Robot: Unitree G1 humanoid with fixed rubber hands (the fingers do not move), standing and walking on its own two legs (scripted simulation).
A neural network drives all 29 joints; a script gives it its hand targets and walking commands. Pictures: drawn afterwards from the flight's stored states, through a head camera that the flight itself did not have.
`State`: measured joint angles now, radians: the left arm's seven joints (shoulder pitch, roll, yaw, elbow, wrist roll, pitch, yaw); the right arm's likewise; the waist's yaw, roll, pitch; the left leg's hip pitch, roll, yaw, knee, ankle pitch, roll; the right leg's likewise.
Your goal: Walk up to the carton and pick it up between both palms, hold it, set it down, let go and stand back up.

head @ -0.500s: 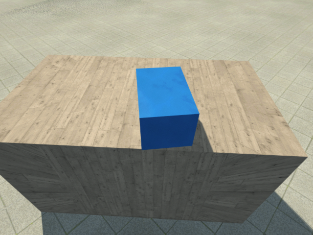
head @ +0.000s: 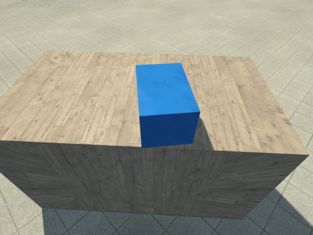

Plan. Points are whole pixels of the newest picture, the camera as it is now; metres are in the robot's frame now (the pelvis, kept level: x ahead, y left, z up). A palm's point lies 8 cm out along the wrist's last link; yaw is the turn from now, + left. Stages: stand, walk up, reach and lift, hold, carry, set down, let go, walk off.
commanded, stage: stand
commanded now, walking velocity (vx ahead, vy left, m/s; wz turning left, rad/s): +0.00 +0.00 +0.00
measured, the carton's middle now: (162, 102) +0.57 +0.02 +0.01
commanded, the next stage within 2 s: none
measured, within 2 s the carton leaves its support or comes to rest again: neither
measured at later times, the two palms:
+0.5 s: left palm out of the picture +0.08 +0.28 -0.10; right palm out of the picture +0.11 -0.26 -0.11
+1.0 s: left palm out of the picture +0.08 +0.28 -0.10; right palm out of the picture +0.11 -0.26 -0.11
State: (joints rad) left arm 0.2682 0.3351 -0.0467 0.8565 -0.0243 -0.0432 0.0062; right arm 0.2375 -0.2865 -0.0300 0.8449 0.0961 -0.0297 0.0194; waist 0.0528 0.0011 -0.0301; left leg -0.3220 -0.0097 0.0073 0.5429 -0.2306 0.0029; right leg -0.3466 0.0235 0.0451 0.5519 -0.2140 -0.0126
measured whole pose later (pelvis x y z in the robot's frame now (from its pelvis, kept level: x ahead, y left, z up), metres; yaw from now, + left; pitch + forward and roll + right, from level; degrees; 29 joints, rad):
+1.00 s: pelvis +0.01 +0.00 +0.00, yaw +0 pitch +1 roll +0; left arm 0.24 0.34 -0.05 0.86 -0.02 -0.04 0.01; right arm 0.24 -0.29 -0.03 0.84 0.10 -0.03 0.02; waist 0.05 0.00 -0.03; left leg -0.32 -0.01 0.01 0.54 -0.24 0.00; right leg -0.35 0.02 0.05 0.55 -0.23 -0.01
